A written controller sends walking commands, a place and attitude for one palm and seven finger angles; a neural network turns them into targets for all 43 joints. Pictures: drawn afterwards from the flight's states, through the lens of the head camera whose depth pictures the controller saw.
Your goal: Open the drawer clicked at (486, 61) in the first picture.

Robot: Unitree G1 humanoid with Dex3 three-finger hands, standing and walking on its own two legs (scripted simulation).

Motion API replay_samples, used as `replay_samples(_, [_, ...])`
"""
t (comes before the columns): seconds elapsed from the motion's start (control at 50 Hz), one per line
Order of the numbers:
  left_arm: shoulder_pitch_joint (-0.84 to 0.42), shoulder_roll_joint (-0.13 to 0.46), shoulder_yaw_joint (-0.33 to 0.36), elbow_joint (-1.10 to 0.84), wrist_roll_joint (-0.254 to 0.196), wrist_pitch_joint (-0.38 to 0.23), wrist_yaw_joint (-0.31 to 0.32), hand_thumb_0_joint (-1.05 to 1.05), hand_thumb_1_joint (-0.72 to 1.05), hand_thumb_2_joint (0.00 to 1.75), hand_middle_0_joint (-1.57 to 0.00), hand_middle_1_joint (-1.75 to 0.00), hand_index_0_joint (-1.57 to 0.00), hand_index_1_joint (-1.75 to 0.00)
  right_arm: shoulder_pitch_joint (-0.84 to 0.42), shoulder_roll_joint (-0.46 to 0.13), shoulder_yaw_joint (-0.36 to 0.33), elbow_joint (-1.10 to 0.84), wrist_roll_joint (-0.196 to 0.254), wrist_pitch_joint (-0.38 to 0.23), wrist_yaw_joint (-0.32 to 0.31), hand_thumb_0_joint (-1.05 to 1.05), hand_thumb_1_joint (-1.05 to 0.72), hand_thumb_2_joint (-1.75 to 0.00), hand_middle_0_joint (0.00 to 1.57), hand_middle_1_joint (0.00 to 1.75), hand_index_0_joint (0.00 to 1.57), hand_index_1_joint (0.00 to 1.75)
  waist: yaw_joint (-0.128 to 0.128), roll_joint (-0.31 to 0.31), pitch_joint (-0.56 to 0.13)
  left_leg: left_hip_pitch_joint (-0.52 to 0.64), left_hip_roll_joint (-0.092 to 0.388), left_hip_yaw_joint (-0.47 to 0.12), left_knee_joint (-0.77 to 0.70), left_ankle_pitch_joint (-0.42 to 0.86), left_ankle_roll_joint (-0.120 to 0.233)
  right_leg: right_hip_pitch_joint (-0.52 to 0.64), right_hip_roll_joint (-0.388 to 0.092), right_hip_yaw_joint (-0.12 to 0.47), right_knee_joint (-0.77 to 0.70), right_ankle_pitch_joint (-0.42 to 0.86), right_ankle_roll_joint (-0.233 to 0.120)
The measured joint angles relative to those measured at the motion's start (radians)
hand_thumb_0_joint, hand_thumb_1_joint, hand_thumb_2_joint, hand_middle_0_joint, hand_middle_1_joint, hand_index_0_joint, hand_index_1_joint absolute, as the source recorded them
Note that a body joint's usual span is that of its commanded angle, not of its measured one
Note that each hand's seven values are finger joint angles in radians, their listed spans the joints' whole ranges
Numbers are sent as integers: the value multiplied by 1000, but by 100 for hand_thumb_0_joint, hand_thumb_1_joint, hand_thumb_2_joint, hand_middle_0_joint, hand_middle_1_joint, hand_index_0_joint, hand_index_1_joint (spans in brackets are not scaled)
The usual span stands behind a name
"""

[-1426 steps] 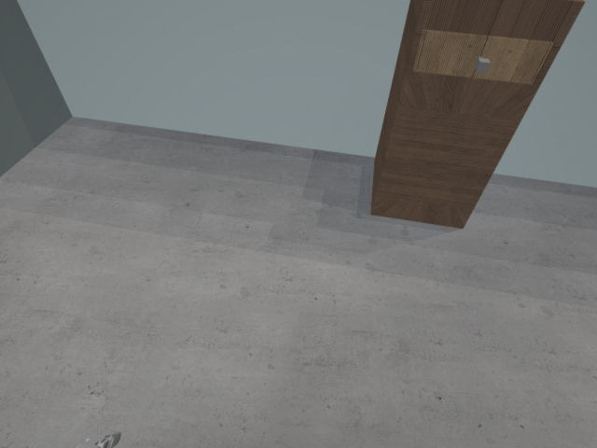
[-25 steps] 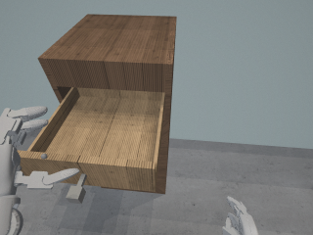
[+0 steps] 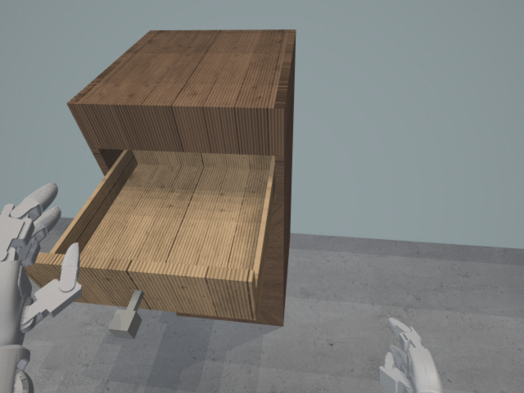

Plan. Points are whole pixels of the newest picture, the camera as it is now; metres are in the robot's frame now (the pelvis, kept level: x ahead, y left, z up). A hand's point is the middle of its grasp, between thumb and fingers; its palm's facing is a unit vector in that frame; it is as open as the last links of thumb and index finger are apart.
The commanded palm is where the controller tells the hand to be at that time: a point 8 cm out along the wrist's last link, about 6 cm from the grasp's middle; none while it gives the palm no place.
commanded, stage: draw the hand back to the body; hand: left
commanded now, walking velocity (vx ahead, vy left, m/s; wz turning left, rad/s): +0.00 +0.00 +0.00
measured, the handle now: (130, 313) +0.23 +0.25 +0.00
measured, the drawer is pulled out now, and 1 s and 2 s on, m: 0.30 0.30 0.30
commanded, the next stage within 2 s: step back with the hand held close in 0.14 s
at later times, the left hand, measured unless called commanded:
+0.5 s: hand (59, 294) +0.17 +0.25 +0.17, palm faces +0.35 -0.80 -0.48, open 7.4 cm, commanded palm +0.10 +0.30 +0.19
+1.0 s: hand (10, 350) +0.11 +0.25 +0.17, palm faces +0.39 -0.82 -0.42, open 7.4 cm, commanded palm +0.03 +0.31 +0.19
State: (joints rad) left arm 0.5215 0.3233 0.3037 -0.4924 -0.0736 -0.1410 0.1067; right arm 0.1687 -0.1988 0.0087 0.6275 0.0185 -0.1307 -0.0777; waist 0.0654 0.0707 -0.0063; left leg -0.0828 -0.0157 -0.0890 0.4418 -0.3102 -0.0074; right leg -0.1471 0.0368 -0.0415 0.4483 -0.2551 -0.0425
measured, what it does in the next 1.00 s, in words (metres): shifts its weight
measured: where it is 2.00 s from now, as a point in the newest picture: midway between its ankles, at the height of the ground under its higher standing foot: outside the picture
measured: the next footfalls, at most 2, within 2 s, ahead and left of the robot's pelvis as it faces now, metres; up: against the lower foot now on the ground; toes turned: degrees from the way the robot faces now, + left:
right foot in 1.34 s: -0.17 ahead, -0.12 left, +0.00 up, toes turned -3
left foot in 1.64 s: -0.20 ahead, +0.09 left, +0.00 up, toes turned +5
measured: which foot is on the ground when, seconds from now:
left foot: down 0.00-1.00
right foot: down 0.00-1.00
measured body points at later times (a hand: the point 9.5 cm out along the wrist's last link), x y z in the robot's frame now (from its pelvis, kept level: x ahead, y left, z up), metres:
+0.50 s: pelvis -0.02 +0.01 +0.00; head +0.01 +0.00 +0.45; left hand +0.14 +0.29 +0.19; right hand +0.16 -0.23 -0.09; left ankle -0.04 +0.13 -0.74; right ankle +0.00 -0.09 -0.74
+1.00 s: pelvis -0.08 +0.02 -0.02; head -0.06 +0.04 +0.43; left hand +0.08 +0.30 +0.20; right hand +0.11 -0.21 -0.08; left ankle -0.05 +0.13 -0.74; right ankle +0.00 -0.09 -0.74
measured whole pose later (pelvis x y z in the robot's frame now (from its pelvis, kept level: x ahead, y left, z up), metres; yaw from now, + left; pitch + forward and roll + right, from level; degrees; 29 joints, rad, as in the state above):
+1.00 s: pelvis -0.08 +0.02 -0.02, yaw +3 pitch +2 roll -1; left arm 0.58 0.39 0.39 -0.69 -0.05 -0.22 0.14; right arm 0.17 -0.21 0.00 0.56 0.01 -0.06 -0.05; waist -0.01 -0.03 0.02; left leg -0.42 -0.03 -0.04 0.68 -0.34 0.02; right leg -0.43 -0.01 -0.08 0.58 -0.19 -0.02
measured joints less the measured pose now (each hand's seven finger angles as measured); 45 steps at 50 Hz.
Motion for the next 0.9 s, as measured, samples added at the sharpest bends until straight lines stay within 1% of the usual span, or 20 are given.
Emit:
replay_samples(0.12, [-8,0,-2,7,-1,-1,0,1,82,86,-21,-35,-21,-34,4,3,4,-2,0,-5,1,2,-91,-90,20,30,20,30,-2,2,6,0,3,-1,2,3,-4,1,3,-2,1,4,-4])
replay_samples(0.26, [-3,4,1,5,-1,-9,-1,1,87,89,-21,-32,-21,-31,14,3,1,5,1,-8,3,2,-91,-90,20,30,20,30,-5,5,9,-1,4,0,2,6,-6,-2,4,-2,2,7,-6])
replay_samples(0.3, [-9,12,22,1,1,-22,-8,1,88,89,-21,-31,-21,-31,20,-3,0,-12,5,2,8,2,-91,-90,20,30,20,30,-17,9,8,-28,6,-12,21,3,-4,-13,6,-14,-4,11,-6])
replay_samples(0.34, [-20,27,53,-6,7,-49,-6,1,88,89,-21,-31,-21,-30,18,-9,-2,-21,7,14,12,2,-91,-90,20,30,20,30,-34,7,15,-66,6,-22,48,1,2,-33,6,-28,-8,19,-7])
replay_samples(0.4, [-14,36,72,-31,11,-72,0,1,89,89,-21,-31,-21,-30,11,-23,-13,-28,10,37,17,2,-91,-90,20,30,20,30,-61,-1,29,-119,7,-5,72,3,7,-70,-4,-48,-1,26,-4])
replay_samples(0.42, [-2,35,71,-41,12,-76,1,1,89,89,-21,-31,-21,-30,9,-28,-17,-28,10,44,17,2,-91,-90,20,30,20,30,-67,-6,32,-129,3,-2,70,5,3,-84,-10,-49,5,26,0])
replay_samples(0.48, [60,34,65,-75,16,-74,3,1,89,89,-21,-31,-21,-30,6,-34,-31,-34,11,69,17,2,-91,-90,20,30,20,30,-73,-29,40,-149,-16,14,58,22,14,-121,-30,-35,26,26,13])
replay_samples(0.58, [131,77,81,-134,17,-59,5,1,89,89,-21,-31,-21,-30,7,-25,-44,-57,9,88,10,2,-91,-90,20,30,20,30,-73,-63,44,-183,-36,31,63,35,27,-170,-50,-18,57,28,28])
replay_samples(0.68, [123,113,116,-175,14,-63,13,2,89,89,-21,-31,-21,-30,-4,-4,-34,-74,3,84,9,2,-91,-90,20,30,20,30,-63,-92,41,-217,-45,39,88,40,33,-208,-60,-10,88,32,34])
replay_samples(0.8, [90,105,133,-174,19,-70,19,1,89,89,-21,-31,-21,-30,-21,21,-9,-93,-5,69,18,2,-91,-90,20,30,20,30,-54,-108,30,-250,-46,53,127,41,34,-248,-60,2,134,34,32])
replay_samples(0.9, [66,75,113,-168,26,-73,23,1,89,89,-21,-31,-21,-30,-14,17,4,-99,-4,63,28,1,-90,-90,21,30,21,30,-55,-94,18,-299,-26,45,187,20,27,-271,-42,-12,140,48,21])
